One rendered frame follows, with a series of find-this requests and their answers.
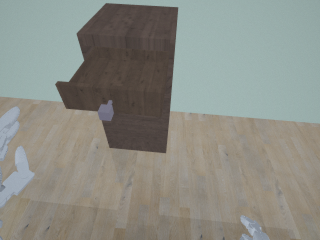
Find cabinet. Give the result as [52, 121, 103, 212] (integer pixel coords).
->
[76, 3, 178, 153]

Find handle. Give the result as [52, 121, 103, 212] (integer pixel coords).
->
[97, 100, 114, 121]

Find right robot hand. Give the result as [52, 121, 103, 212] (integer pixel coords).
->
[240, 215, 270, 240]

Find drawer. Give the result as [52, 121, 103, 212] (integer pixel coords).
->
[55, 46, 169, 117]

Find left robot hand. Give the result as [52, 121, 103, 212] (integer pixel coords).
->
[0, 106, 35, 208]

